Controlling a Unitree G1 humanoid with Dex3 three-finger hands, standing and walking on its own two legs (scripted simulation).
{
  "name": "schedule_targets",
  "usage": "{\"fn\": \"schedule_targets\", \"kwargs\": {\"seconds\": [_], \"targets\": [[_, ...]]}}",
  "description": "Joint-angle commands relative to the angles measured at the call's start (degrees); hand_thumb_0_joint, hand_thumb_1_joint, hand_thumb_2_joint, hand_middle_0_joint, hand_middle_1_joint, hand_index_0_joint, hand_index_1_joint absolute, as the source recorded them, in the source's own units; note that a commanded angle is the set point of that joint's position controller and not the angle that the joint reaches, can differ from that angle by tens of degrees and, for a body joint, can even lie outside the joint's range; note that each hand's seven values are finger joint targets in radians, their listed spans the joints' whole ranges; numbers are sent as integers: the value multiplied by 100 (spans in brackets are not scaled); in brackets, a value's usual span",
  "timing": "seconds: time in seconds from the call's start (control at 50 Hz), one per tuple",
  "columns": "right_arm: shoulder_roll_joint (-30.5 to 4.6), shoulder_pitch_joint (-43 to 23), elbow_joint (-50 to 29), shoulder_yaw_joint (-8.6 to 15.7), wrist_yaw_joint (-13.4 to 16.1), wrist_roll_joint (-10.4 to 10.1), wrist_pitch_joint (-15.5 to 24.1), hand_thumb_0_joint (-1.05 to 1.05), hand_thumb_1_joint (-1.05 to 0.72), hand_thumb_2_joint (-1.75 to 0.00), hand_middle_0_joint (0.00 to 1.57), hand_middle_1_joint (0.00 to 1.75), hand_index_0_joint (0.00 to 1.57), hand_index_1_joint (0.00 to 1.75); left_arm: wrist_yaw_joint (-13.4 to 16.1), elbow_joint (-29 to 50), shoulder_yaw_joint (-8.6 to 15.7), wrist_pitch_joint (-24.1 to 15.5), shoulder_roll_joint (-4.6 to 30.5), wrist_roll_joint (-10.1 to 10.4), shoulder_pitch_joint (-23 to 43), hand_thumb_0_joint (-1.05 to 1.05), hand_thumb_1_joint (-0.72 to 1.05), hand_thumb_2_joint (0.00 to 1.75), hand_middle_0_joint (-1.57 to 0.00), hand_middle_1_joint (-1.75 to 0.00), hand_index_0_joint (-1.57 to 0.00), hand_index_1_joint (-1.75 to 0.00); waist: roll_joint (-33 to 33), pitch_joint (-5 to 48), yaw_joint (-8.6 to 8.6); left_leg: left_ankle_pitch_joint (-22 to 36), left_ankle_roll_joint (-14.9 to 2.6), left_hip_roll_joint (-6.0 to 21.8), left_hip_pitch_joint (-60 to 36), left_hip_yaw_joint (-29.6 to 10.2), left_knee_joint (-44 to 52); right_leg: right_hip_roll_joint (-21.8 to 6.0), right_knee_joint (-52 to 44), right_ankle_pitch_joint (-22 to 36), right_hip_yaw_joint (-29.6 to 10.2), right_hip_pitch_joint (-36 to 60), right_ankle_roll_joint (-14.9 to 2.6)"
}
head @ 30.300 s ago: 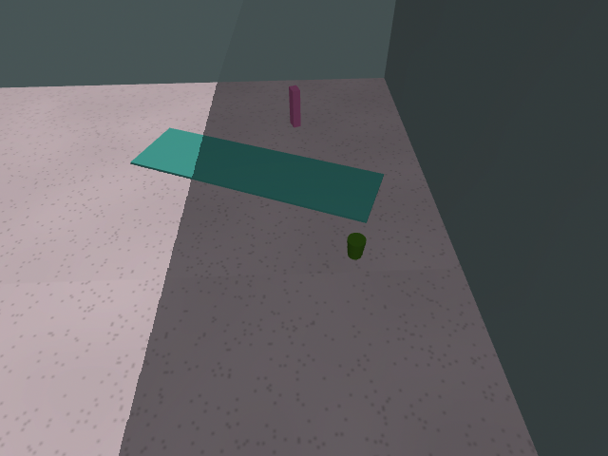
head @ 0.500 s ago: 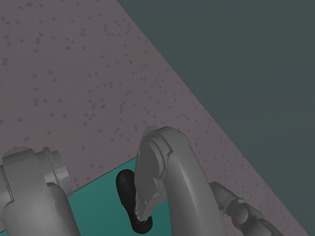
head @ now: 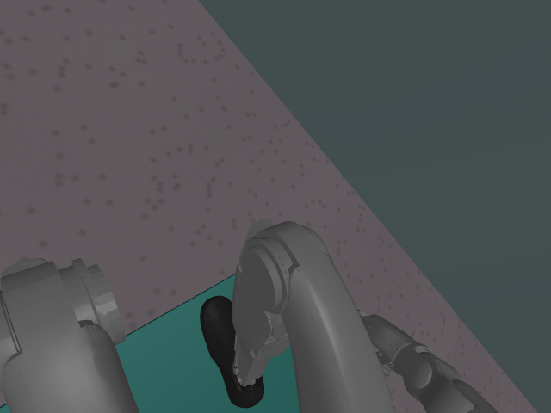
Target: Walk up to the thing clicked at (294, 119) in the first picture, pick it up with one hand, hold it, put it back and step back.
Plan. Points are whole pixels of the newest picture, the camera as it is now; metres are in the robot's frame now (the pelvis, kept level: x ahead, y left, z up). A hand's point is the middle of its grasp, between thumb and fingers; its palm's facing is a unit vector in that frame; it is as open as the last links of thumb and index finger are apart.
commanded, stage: close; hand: left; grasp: from the side
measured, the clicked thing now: out of the picture +0.45 +0.37 -0.18
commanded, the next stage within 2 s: settle in 0.54 s
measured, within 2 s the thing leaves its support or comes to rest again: leaves its support in 0.90 s
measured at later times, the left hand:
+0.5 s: hand out of the picture +0.42 +0.37 -0.16, palm faces +0.53 -0.85 -0.01, open 10.3 cm
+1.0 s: hand out of the picture +0.42 +0.39 -0.14, palm faces +0.53 -0.85 -0.01, open 10.6 cm
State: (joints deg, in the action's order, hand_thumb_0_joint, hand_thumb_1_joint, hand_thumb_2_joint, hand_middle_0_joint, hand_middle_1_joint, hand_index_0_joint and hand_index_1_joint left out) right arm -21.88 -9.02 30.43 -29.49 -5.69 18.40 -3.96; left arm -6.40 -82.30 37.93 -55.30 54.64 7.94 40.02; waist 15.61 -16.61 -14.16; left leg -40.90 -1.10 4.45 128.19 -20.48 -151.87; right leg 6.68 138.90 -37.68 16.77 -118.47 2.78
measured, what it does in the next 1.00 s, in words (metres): stands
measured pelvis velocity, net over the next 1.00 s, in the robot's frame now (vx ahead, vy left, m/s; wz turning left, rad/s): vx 0.00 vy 0.00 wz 0.01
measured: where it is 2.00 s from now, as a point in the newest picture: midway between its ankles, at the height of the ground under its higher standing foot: (174, 402)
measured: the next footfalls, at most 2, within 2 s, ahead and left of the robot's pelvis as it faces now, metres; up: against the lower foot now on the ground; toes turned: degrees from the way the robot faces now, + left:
none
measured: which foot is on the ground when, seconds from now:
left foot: down 0.00-1.00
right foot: down 0.00-1.00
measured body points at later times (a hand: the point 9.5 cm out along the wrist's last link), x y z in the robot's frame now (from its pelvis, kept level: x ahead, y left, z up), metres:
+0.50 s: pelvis +0.00 +0.00 +0.00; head +0.23 +0.19 +0.33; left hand +0.39 +0.41 -0.15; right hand +0.18 -0.25 -0.04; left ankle +0.08 +0.12 -0.25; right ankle +0.13 -0.11 -0.25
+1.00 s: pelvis +0.00 +0.00 +0.00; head +0.23 +0.19 +0.34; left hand +0.38 +0.43 -0.14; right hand +0.18 -0.24 -0.04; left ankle +0.08 +0.12 -0.25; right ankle +0.13 -0.11 -0.25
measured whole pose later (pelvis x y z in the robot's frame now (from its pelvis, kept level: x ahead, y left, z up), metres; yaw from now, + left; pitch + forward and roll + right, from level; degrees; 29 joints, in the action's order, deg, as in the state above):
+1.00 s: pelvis +0.00 +0.00 +0.00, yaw +0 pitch +15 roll -16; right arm -21.3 -7.1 30.9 -26.9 -5.4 17.4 -4.2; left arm -8.4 -73.8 38.9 -51.8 52.7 8.0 37.8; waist 14.8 -15.1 -12.4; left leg -41.4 -0.6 4.2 128.3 -20.0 -151.1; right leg 6.2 138.7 -38.5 16.5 -118.7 2.2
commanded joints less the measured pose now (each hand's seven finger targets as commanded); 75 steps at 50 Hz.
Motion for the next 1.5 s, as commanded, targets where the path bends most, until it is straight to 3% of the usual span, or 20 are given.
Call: {"fn": "schedule_targets", "kwargs": {"seconds": [0.0,0.1,0.28,0.3,0.34,0.44,0.58,0.62,0.64,0.8,0.82,0.98,1.0,1.16,1.26,1.32,1.38,1.4,1.46,1.48], "targets": [[-1994,321,-17,668,164,54,-104,0,-87,-89,20,30,20,30,35,804,125,-380,1512,23,1117,0,37,76,-78,-79,-80,-77,-3251,3280,-448,848,175,335,-2272,338,1820,138,-1022,1094,306,1493,-342],[-2008,288,-74,630,166,75,-125,0,-87,-89,20,30,20,30,60,721,200,-366,1651,-39,1100,0,40,90,-89,-94,-91,-92,-3329,3212,-437,816,185,347,-2286,325,1864,145,-1031,1043,327,1474,-351],[-1986,284,-77,669,175,78,-136,0,-87,-89,20,30,20,30,-1,773,28,-265,1302,-25,877,0,43,107,-104,-113,-107,-112,-3350,3294,-431,1088,211,363,-2482,299,1874,141,-1011,1233,359,1468,-344],[-2007,304,-68,674,171,66,-136,0,-87,-89,20,30,20,30,14,868,64,-271,1424,-27,940,0,43,109,-106,-116,-109,-114,-3406,3294,-429,1103,210,361,-2459,300,1881,136,-989,1246,355,1481,-345],[-1984,291,-93,671,159,51,-133,0,-87,-89,20,30,20,30,8,769,-11,-254,1230,13,886,0,43,112,-111,-120,-113,-119,-3284,3247,-457,989,200,344,-2327,287,1883,139,-994,1177,385,1471,-349],[-1958,227,-113,673,150,29,-122,0,-87,-89,20,30,20,30,0,939,11,-299,1290,25,931,0,42,118,-117,-128,-120,-126,-3304,3187,-398,776,190,335,-2293,304,1905,130,-1016,1000,366,1372,-349],[-1991,296,-58,685,177,53,-106,0,-87,-89,20,30,20,30,25,826,238,-331,1460,80,835,0,38,120,-119,-133,-123,-130,-3108,3301,-383,789,140,321,-2175,393,1776,158,-1104,1062,321,1607,-326],[-1933,251,-102,650,168,42,-89,0,-87,-89,20,30,20,30,-2,949,77,-349,1361,56,948,0,36,121,-120,-133,-123,-131,-3212,3294,-396,811,156,336,-2260,357,1827,153,-1052,1042,328,1486,-351],[-1994,296,-40,698,185,42,-102,0,-90,-90,20,30,20,30,9,827,282,-336,1552,41,796,0,28,125,-119,-135,-121,-136,-3269,3293,-355,918,177,348,-2339,350,1845,148,-1032,1108,339,1502,-348],[-1951,298,-92,759,178,13,-91,0,-89,-90,20,30,20,30,-161,1378,84,-290,1401,50,911,0,25,133,-128,-147,-130,-147,-3619,3477,-307,958,234,347,-2597,329,1957,129,-956,1103,351,1358,-375],[-1985,367,-28,798,190,17,-99,0,-89,-90,20,30,20,30,-154,1468,268,-271,1636,54,950,0,26,134,-128,-148,-130,-148,-3682,3578,-267,1014,230,332,-2591,375,1919,126,-978,1164,317,1430,-374],[-1896,635,41,1091,180,-123,-92,0,-88,-89,20,30,20,30,-218,2092,188,91,1267,98,871,0,23,137,-132,-152,-135,-152,-3785,3833,-109,1189,230,285,-2663,491,2014,75,-1008,1291,201,1328,-397],[-1868,643,44,1154,177,-150,-86,0,-89,-89,20,30,20,30,-249,2208,40,154,1122,75,894,0,20,137,-133,-153,-135,-153,-3848,3816,-104,1072,233,278,-2652,522,2067,62,-1015,1193,178,1230,-411],[-1700,1017,60,1606,151,-454,-53,0,-88,-89,20,30,20,30,-393,2904,-115,735,484,206,544,0,22,136,-133,-153,-136,-153,-3659,4192,201,829,176,172,-2515,640,2320,-6,-1113,994,58,1010,-440],[-1509,1216,69,1869,161,-687,-33,0,-87,-89,20,30,20,30,-334,3651,-140,1056,360,294,792,0,23,139,-136,-157,-139,-156,-3570,4512,379,505,115,96,-2373,811,2489,-52,-1302,725,-115,1006,-465],[-1374,1329,104,2018,179,-793,-21,0,-86,-89,20,30,20,30,-358,3789,-384,1267,192,190,862,0,22,138,-134,-155,-137,-155,-3430,4562,400,294,61,49,-2151,968,2540,-76,-1471,566,-268,981,-475],[-1300,1455,117,2149,196,-913,-10,0,-89,-89,20,30,20,30,-407,3842,-390,1467,109,150,643,0,22,127,-130,-153,-136,-150,-3359,4633,546,318,51,16,-2166,1036,2689,-106,-1536,511,-325,946,-490],[-1265,1403,26,2195,200,-967,1,0,-88,-89,20,30,20,30,-462,3645,-418,1557,-104,179,289,0,22,130,-129,-154,-134,-150,-3245,4717,609,371,57,19,-2293,1035,2724,-105,-1551,521,-339,865,-504],[-1284,1560,65,2355,245,-1102,-1,0,-88,-89,20,30,20,30,-661,4592,-181,1627,205,316,419,0,22,129,-126,-152,-132,-148,-3562,5235,827,747,86,-15,-2717,1081,2904,-159,-1563,735,-407,1007,-532],[-1253,1510,-19,2418,246,-1164,5,0,-89,-89,20,30,20,30,-752,4566,-368,1723,-57,347,148,0,19,127,-127,-152,-133,-148,-3656,5418,883,793,93,-24,-2898,1101,2996,-172,-1548,719,-439,936,-555]]}}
